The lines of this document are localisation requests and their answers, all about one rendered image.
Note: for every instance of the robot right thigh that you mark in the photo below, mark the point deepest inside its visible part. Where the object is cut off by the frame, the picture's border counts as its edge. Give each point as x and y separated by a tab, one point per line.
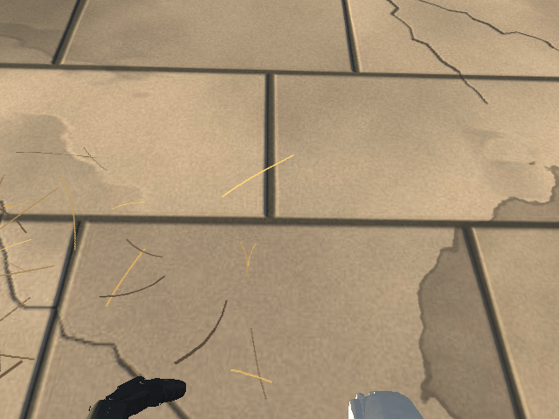
382	405

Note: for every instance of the left robot hand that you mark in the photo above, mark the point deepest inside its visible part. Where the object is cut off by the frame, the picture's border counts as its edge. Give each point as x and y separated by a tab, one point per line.
135	395

